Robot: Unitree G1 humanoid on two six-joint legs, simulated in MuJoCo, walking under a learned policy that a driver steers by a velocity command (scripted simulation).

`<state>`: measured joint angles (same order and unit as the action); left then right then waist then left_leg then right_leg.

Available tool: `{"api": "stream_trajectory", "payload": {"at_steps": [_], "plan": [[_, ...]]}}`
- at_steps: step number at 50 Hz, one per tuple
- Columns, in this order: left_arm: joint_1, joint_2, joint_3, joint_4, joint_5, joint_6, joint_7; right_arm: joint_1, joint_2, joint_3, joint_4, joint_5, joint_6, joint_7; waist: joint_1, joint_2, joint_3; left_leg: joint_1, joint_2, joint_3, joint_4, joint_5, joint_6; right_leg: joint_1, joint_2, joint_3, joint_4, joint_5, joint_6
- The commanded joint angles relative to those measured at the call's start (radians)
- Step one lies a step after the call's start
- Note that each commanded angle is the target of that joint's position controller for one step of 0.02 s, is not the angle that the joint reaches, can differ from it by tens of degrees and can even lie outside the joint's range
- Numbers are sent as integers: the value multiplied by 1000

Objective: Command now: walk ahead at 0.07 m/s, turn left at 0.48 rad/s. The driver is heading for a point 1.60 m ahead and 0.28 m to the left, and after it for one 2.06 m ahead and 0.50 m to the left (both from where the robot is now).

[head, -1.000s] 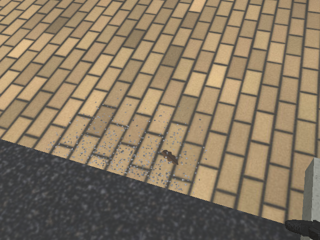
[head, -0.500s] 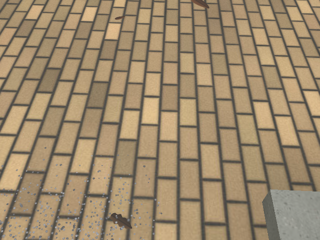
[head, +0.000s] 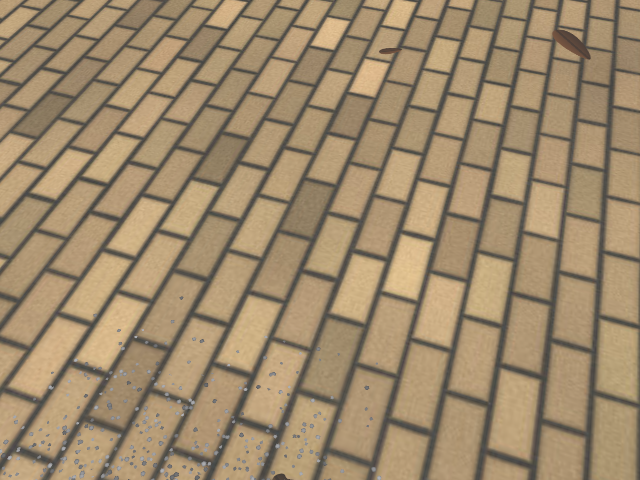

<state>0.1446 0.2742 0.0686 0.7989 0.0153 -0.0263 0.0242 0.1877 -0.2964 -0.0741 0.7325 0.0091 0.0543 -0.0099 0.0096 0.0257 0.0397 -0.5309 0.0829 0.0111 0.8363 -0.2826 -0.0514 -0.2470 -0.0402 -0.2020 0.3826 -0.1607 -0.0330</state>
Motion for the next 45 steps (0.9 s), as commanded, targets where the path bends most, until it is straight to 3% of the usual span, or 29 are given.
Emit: {"api": "stream_trajectory", "payload": {"at_steps": [1,3,4,5,6,7,8,9,10,11,14,18,24,27,28,29,30,31,32,33,34,37,39,41,43,44,45], "plan": [[-44,186,47,-58,-16,6,3,-8,-78,-23,-93,2,-1,16,-5,-134,-102,85,3,18,-73,-33,24,82,-312,161,-112,180,-186],[-50,199,53,-52,-33,16,3,4,-79,-28,-103,1,1,26,-21,-135,-108,139,-18,49,-192,-10,52,116,-311,145,-45,193,-149],[-48,194,52,-45,-42,20,4,27,-80,-32,-98,-1,-1,28,-35,-127,-114,203,-43,69,-286,58,73,107,-291,121,9,173,-115],[1,167,47,-23,-41,24,2,55,-111,-45,-92,-7,-2,22,-38,-86,-120,289,-58,45,-374,168,103,72,-248,86,96,113,-59],[25,118,35,-23,-14,25,-2,92,-207,-72,-96,-9,-6,5,-26,112,-129,422,79,-164,-446,509,165,-77,-148,-6,333,-50,29],[-24,84,19,-84,21,21,-2,92,-304,-87,-123,-25,-13,-4,-20,346,-122,544,294,-492,-451,766,366,-396,13,14,604,-495,118],[-98,128,31,-93,11,19,1,126,-250,-73,-123,-41,-36,8,-88,199,-202,531,302,-501,-470,715,430,-435,28,194,771,-537,109],[-108,139,37,-95,-16,22,1,96,-232,-65,-121,-38,-56,12,-64,140,-182,511,250,-415,-472,662,385,-451,13,236,812,-460,90],[-82,133,40,-75,-19,25,9,39,-209,-62,-128,-18,-63,7,-31,87,-168,491,198,-353,-464,586,326,-458,-2,253,794,-374,82],[-74,148,45,-67,-10,29,17,-6,-176,-50,-138,1,-60,0,-15,80,-154,463,177,-328,-467,549,294,-454,-9,263,762,-319,83],[-46,131,44,-62,-11,27,17,-29,-169,-43,-158,-8,-51,-13,10,92,-178,406,132,-295,-473,557,286,-362,24,259,713,-220,94],[-81,102,30,-74,-15,23,12,-11,-191,-53,-166,-1,-43,-26,-14,105,-170,407,117,-334,-467,437,283,-311,46,277,499,-185,111],[-73,122,34,-83,-26,9,-11,-32,-197,-57,-187,1,-27,-16,-25,145,-145,343,93,-454,-456,320,276,-175,80,285,294,-202,98],[8,123,39,-64,-25,-5,-26,-69,-177,-48,-201,12,-17,-18,19,144,-162,332,52,-457,-390,329,226,-30,74,256,47,-50,65],[32,150,46,-59,-14,-6,-27,-46,-151,-40,-199,12,-16,-21,16,111,-171,277,14,-426,-346,231,180,67,9,292,-16,51,36],[36,212,57,-74,4,-2,-21,-1,-95,-23,-199,-6,-17,-19,-17,-80,-183,158,-89,-308,-164,-28,118,164,-188,478,-59,162,-38],[17,253,62,-67,29,4,-21,-5,-116,-30,-230,-2,-27,-19,-43,-321,-120,-10,-217,-158,5,-349,65,118,-342,700,-86,306,-223],[-14,200,49,-97,26,-2,-18,1,-191,-52,-208,-12,-35,-20,-18,-237,-113,-19,-166,-197,214,-363,31,79,-368,712,-93,288,-286],[-51,168,39,-104,14,-3,-12,9,-215,-66,-187,-3,-34,-17,-33,-177,-99,-23,-162,-201,298,-300,20,67,-309,616,-77,263,-248],[-80,153,33,-108,-1,-2,-10,25,-189,-63,-163,-3,-25,-20,-46,-147,-84,-24,-158,-196,322,-253,2,68,-245,536,-62,229,-200],[-84,138,27,-106,-16,-1,-8,24,-164,-56,-160,-7,-19,-22,-37,-151,-71,-42,-156,-200,330,-210,-14,85,-224,503,-53,245,-187],[-51,118,16,-88,-13,12,-3,-9,-79,-23,-169,-1,-18,-15,-19,-174,-84,31,-129,-128,145,-161,-38,115,-160,395,-37,305,-174],[-41,132,19,-84,-11,22,-4,-49,-42,-3,-180,-5,-22,-9,7,-215,-103,141,-92,-66,-49,-172,-40,115,-148,366,-22,327,-169],[-4,162,25,-74,-16,30,-8,-48,-63,-8,-175,4,-23,-7,25,-230,-109,217,-98,-27,-199,-130,-36,121,-164,388,-4,339,-178],[0,149,15,-65,-31,29,-12,9,-67,-12,-141,0,-24,-6,-9,-198,-98,349,-110,-6,-470,86,-3,83,-149,382,23,297,-142],[38,131,7,-51,-29,19,-15,8,-90,-13,-143,-10,-23,-10,-2,-166,-102,440,-77,-60,-520,188,25,33,-137,381,24,235,-90],[53,104,-5,-53,-3,4,-23,23,-144,-20,-154,-19,-22,-19,16,-54,-141,538,35,-177,-476,425,61,-31,-91,330,87,132,-22]]}}
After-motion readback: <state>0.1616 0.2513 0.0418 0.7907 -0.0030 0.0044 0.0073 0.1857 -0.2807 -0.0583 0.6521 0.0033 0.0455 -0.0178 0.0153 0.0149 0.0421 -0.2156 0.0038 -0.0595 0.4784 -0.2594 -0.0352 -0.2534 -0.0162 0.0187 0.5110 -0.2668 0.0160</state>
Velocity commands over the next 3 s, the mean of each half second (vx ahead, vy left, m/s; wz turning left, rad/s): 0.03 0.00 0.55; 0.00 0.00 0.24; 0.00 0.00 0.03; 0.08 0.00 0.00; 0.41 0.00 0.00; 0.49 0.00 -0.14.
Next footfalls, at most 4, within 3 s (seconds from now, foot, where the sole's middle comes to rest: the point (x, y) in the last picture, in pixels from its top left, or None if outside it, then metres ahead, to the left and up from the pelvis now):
0.10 left None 0.08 0.14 -0.78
0.56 right None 0.12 -0.09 -0.78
0.88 left None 0.01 0.15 -0.78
2.48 left None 0.38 0.30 -0.78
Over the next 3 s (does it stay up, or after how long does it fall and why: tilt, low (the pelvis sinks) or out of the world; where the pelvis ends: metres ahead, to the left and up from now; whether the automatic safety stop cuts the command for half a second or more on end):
stays up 0.54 0.23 -0.02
